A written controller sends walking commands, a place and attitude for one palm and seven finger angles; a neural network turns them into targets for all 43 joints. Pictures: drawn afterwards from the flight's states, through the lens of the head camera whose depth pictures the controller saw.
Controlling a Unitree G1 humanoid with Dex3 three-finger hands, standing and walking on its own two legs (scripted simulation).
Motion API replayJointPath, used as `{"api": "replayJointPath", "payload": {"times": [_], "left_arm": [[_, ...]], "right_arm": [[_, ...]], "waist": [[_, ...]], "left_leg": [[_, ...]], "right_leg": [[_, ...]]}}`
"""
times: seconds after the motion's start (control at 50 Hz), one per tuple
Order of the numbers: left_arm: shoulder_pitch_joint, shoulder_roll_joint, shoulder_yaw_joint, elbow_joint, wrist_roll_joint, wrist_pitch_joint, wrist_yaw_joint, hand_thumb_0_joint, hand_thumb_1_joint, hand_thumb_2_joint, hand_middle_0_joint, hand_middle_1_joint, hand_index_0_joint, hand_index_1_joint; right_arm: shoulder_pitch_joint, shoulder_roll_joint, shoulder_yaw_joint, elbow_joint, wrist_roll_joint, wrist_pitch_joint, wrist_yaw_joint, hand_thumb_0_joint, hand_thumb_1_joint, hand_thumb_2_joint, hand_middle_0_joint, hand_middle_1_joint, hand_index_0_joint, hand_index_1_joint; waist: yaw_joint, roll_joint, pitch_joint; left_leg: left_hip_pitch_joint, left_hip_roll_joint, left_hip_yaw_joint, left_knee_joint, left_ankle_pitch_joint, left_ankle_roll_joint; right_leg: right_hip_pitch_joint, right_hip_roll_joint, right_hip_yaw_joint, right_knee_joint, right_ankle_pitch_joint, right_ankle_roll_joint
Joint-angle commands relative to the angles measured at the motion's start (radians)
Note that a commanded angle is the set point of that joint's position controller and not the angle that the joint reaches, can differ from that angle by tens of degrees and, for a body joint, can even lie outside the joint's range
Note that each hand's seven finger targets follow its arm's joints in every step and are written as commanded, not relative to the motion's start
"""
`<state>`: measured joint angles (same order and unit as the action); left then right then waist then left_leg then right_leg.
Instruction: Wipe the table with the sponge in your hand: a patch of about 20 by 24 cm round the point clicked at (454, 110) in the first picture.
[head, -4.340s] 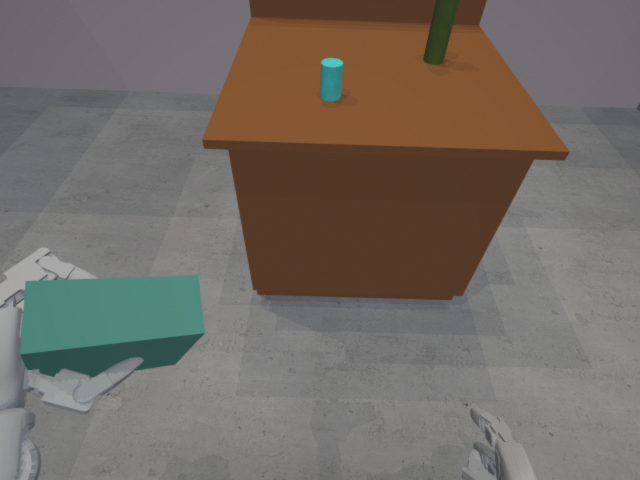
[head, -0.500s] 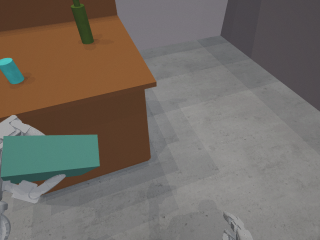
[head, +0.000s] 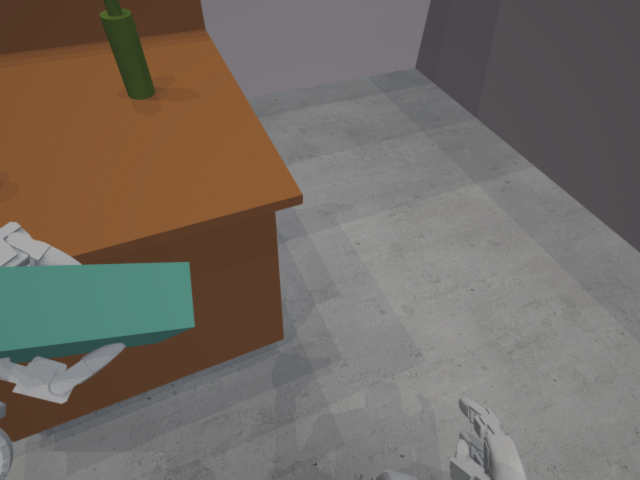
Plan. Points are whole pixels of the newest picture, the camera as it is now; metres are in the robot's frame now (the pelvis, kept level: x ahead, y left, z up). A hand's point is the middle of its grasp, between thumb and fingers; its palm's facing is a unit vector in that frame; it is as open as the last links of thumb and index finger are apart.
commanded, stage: take the last steps up to it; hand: left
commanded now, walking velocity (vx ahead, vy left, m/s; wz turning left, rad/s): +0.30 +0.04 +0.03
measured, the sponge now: (122, 311) +0.23 +0.20 +0.16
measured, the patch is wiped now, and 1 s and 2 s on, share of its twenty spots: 0.00 0.00 0.00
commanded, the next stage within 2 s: come to a stop and stand still in 0.84 s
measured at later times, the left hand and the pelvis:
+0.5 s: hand (118, 232) +0.32 +0.23 +0.17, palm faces +0.42 -0.80 -0.42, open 9.7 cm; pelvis +0.11 -0.01 -0.01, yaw +1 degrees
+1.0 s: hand (171, 180) +0.41 +0.21 +0.16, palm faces +0.42 -0.79 -0.45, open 9.7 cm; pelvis +0.20 -0.03 -0.01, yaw +2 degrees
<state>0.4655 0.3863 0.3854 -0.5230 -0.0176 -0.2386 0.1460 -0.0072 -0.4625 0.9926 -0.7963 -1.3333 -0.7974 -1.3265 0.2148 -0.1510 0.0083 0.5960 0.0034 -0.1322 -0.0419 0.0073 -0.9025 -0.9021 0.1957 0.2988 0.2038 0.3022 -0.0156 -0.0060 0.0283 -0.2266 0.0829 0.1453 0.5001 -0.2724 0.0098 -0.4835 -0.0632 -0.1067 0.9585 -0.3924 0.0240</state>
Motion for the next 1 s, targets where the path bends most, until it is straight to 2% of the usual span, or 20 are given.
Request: {"api": "replayJointPath", "payload": {"times": [0.0, 0.08, 0.1, 0.12, 0.14, 0.18, 0.26, 0.38, 0.46, 0.5, 0.52, 0.56, 0.64, 0.78, 0.8, 0.84, 0.86, 0.88, 0.92, 0.98], "left_arm": [[-0.006, 0.117, 0.075, -0.17, -0.012, -0.042, 0.013, 0.0, 0.1, 1.3, -1.2, -1.6, -1.2, -1.6], [-0.066, 0.153, 0.1, -0.147, -0.005, -0.032, 0.021, 0.0, 0.1, 1.3, -1.2, -1.6, -1.2, -1.6], [-0.081, 0.157, 0.096, -0.15, 0.001, -0.032, 0.022, 0.0, 0.1, 1.3, -1.2, -1.6, -1.2, -1.6], [-0.094, 0.19, 0.109, -0.146, 0.007, -0.029, 0.026, 0.0, 0.1, 1.3, -1.2, -1.6, -1.2, -1.6], [-0.106, 0.194, 0.128, -0.12, -0.004, -0.026, 0.025, 0.0, 0.1, 1.3, -1.2, -1.6, -1.2, -1.6], [-0.074, 0.196, 0.133, -0.112, -0.019, -0.037, 0.012, 0.0, 0.1, 1.3, -1.2, -1.6, -1.2, -1.6], [-0.075, 0.172, 0.114, -0.199, -0.003, -0.064, 0.012, 0.0, 0.1, 1.3, -1.2, -1.6, -1.2, -1.6], [0.008, 0.15, 0.116, -0.196, -0.012, -0.046, 0.046, 0.0, 0.1, 1.3, -1.2, -1.6, -1.2, -1.6], [-0.073, 0.128, 0.067, -0.188, -0.011, -0.037, 0.049, 0.0, 0.1, 1.3, -1.2, -1.6, -1.2, -1.6], [-0.13, 0.124, 0.059, -0.203, -0.013, -0.051, 0.046, 0.0, 0.1, 1.3, -1.2, -1.6, -1.2, -1.6], [-0.135, 0.149, 0.07, -0.184, -0.007, -0.062, 0.038, 0.0, 0.1, 1.3, -1.2, -1.6, -1.2, -1.6], [-0.153, 0.181, 0.081, -0.235, 0.002, -0.065, 0.028, 0.0, 0.1, 1.3, -1.2, -1.6, -1.2, -1.6], [-0.041, 0.144, 0.082, -0.283, -0.01, -0.048, 0.021, 0.0, 0.1, 1.3, -1.2, -1.6, -1.2, -1.6], [-0.057, 0.126, 0.08, -0.144, -0.016, -0.023, 0.025, 0.0, 0.1, 1.3, -1.2, -1.6, -1.2, -1.6], [-0.07, 0.13, 0.079, -0.134, -0.011, -0.022, 0.025, 0.0, 0.1, 1.3, -1.2, -1.6, -1.2, -1.6], [-0.106, 0.171, 0.098, -0.123, -0.006, -0.018, 0.027, 0.0, 0.1, 1.3, -1.2, -1.6, -1.2, -1.6], [-0.102, 0.163, 0.086, -0.102, -0.02, -0.012, 0.021, 0.0, 0.1, 1.3, -1.2, -1.6, -1.2, -1.6], [-0.09, 0.172, 0.097, -0.116, -0.022, -0.016, 0.023, 0.0, 0.1, 1.3, -1.2, -1.6, -1.2, -1.6], [-0.05, 0.166, 0.109, -0.151, -0.01, -0.034, 0.024, 0.0, 0.1, 1.3, -1.2, -1.6, -1.2, -1.6], [0.001, 0.154, 0.11, -0.183, -0.004, -0.044, 0.034, 0.0, 0.1, 1.3, -1.2, -1.6, -1.2, -1.6]], "right_arm": [[-0.056, -0.167, -0.056, -0.118, 0.0, -0.035, -0.025, 0.0, -0.9, -0.9, 0.2, 0.3, 0.2, 0.3], [-0.079, -0.157, -0.048, -0.111, -0.001, -0.022, -0.036, 0.0, -0.9, -0.9, 0.2, 0.3, 0.2, 0.3], [-0.083, -0.148, -0.05, -0.108, 0.003, -0.015, -0.034, 0.0, -0.9, -0.9, 0.2, 0.3, 0.2, 0.3], [-0.078, -0.12, -0.045, -0.115, 0.005, -0.007, -0.03, 0.0, -0.9, -0.9, 0.2, 0.3, 0.2, 0.3], [-0.1, -0.128, -0.04, -0.129, 0.0, -0.014, -0.023, 0.0, -0.9, -0.9, 0.2, 0.3, 0.2, 0.3], [-0.096, -0.145, -0.049, -0.094, 0.0, -0.004, -0.013, 0.0, -0.9, -0.9, 0.2, 0.3, 0.2, 0.3], [-0.129, -0.134, -0.039, -0.097, -0.003, 0.022, -0.018, 0.0, -0.9, -0.9, 0.2, 0.3, 0.2, 0.3], [-0.091, -0.127, -0.048, -0.146, -0.009, 0.017, -0.026, 0.0, -0.9, -0.9, 0.2, 0.3, 0.2, 0.3], [-0.066, -0.154, -0.063, -0.154, -0.002, 0.025, -0.041, 0.0, -0.9, -0.9, 0.2, 0.3, 0.2, 0.3], [-0.059, -0.192, -0.072, -0.162, 0.008, 0.022, -0.04, 0.0, -0.9, -0.9, 0.2, 0.3, 0.2, 0.3], [-0.069, -0.174, -0.06, -0.155, 0.0, 0.016, -0.037, 0.0, -0.9, -0.9, 0.2, 0.3, 0.2, 0.3], [-0.072, -0.161, -0.058, -0.138, -0.004, 0.0, -0.031, 0.0, -0.9, -0.9, 0.2, 0.3, 0.2, 0.3], [-0.072, -0.171, -0.059, -0.133, -0.003, -0.013, -0.015, 0.0, -0.9, -0.9, 0.2, 0.3, 0.2, 0.3], [-0.074, -0.164, -0.045, -0.121, 0.004, -0.001, -0.032, 0.0, -0.9, -0.9, 0.2, 0.3, 0.2, 0.3], [-0.077, -0.157, -0.045, -0.12, 0.005, 0.005, -0.033, 0.0, -0.9, -0.9, 0.2, 0.3, 0.2, 0.3], [-0.089, -0.117, -0.028, -0.137, 0.002, 0.009, -0.027, 0.0, -0.9, -0.9, 0.2, 0.3, 0.2, 0.3], [-0.097, -0.15, -0.053, -0.124, 0.007, 0.008, -0.022, 0.0, -0.9, -0.9, 0.2, 0.3, 0.2, 0.3], [-0.107, -0.144, -0.045, -0.12, 0.008, 0.01, -0.021, 0.0, -0.9, -0.9, 0.2, 0.3, 0.2, 0.3], [-0.123, -0.124, -0.02, -0.106, -0.002, 0.027, -0.02, 0.0, -0.9, -0.9, 0.2, 0.3, 0.2, 0.3], [-0.139, -0.116, -0.017, -0.133, -0.009, 0.035, -0.029, 0.0, -0.9, -0.9, 0.2, 0.3, 0.2, 0.3]], "waist": [[0.004, 0.21, -0.092], [0.02, 0.16, -0.129], [0.029, 0.064, -0.161], [0.021, -0.198, -0.184], [0.036, -0.288, -0.168], [0.024, -0.202, -0.084], [0.011, -0.076, -0.094], [0.04, -0.136, -0.157], [0.012, -0.041, -0.115], [0.004, 0.245, -0.134], [0.0, 0.326, -0.13], [0.006, 0.248, -0.087], [0.021, 0.239, -0.134], [0.013, 0.171, -0.121], [0.013, 0.117, -0.126], [0.016, -0.24, -0.146], [0.03, -0.318, -0.122], [0.026, -0.254, -0.1], [0.021, -0.135, -0.107], [0.028, -0.125, -0.163]], "left_leg": [[0.058, 0.208, -0.141, -0.181, 0.276, 0.129], [-0.021, 0.174, -0.096, 0.005, 0.19, 0.089], [-0.093, 0.128, -0.053, 0.186, 0.147, 0.068], [-0.302, 0.006, 0.019, 0.469, -0.037, 0.022], [-0.441, -0.059, -0.072, 0.672, -0.277, -0.004], [-0.466, 0.0, -0.168, 0.795, -0.171, -0.028], [-0.333, 0.036, -0.119, 0.58, -0.065, -0.04], [-0.191, -0.034, 0.022, 0.154, -0.022, -0.018], [0.069, -0.021, 0.015, -0.062, 0.076, 0.001], [0.233, 0.233, -0.366, -0.138, 0.236, 0.134], [0.206, 0.326, -0.526, -0.219, 0.197, 0.2], [0.169, 0.332, -0.511, -0.205, 0.199, 0.235], [0.082, 0.217, -0.226, -0.163, 0.321, 0.163], [-0.031, 0.166, -0.12, -0.043, 0.132, 0.076], [-0.074, 0.136, -0.094, 0.041, 0.087, 0.056], [-0.335, -0.06, -0.005, 0.398, -0.217, -0.019], [-0.373, -0.045, -0.087, 0.564, -0.284, -0.027], [-0.401, -0.025, -0.141, 0.645, -0.252, -0.033], [-0.363, -0.004, -0.132, 0.593, -0.191, -0.044], [-0.208, -0.034, -0.061, 0.303, -0.119, -0.042]], "right_leg": [[0.067, 0.021, -0.056, -0.208, 0.067, 0.012], [0.32, 0.05, -0.089, -0.451, 0.129, -0.004], [0.435, -0.013, 0.007, -0.514, 0.158, -0.037], [0.557, -0.229, 0.359, -0.589, 0.24, -0.135], [0.533, -0.373, 0.61, -0.67, 0.231, -0.217], [0.415, -0.362, 0.54, -0.711, 0.069, -0.215], [0.287, -0.273, 0.194, -0.681, 0.296, -0.169], [0.418, -0.23, 0.141, -0.609, 0.366, -0.168], [0.269, -0.154, 0.094, -0.46, 0.204, -0.093], [0.022, 0.005, -0.008, -0.124, -0.062, -0.015], [-0.059, 0.03, 0.03, 0.073, -0.244, -0.017], [-0.138, -0.02, 0.099, 0.169, -0.182, -0.01], [-0.001, -0.013, 0.023, -0.004, -0.034, 0.003], [0.295, 0.049, -0.075, -0.447, 0.097, 0.005], [0.359, 0.013, -0.019, -0.515, 0.149, -0.016], [0.485, -0.288, 0.453, -0.615, 0.364, -0.166], [0.457, -0.353, 0.534, -0.661, 0.367, -0.207], [0.441, -0.365, 0.522, -0.654, 0.393, -0.229], [0.428, -0.301, 0.295, -0.598, 0.615, -0.197], [0.435, -0.232, 0.143, -0.535, 0.816, -0.151]]}}
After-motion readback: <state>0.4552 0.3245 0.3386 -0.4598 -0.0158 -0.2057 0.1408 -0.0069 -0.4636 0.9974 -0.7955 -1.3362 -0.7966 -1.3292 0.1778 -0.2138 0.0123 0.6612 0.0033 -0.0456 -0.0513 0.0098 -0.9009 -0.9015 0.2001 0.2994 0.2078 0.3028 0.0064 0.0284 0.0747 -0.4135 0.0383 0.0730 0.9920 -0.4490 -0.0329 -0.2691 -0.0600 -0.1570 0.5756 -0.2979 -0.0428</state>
